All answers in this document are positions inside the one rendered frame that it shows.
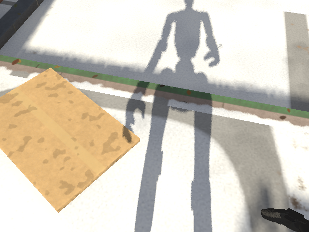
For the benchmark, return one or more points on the robot right hand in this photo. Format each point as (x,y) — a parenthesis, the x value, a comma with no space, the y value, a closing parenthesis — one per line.
(290,218)

